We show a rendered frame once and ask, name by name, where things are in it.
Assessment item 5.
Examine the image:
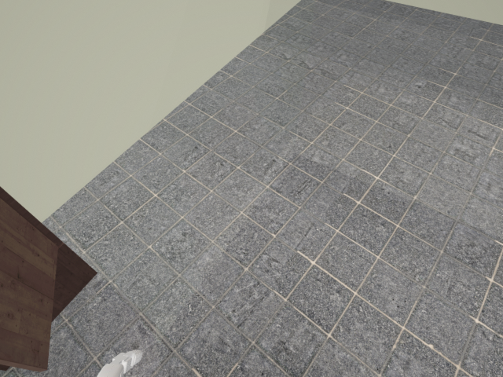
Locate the cupboard door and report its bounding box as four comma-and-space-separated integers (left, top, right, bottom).
0, 198, 58, 372

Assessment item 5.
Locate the left robot hand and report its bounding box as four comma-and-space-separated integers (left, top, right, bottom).
97, 350, 142, 377

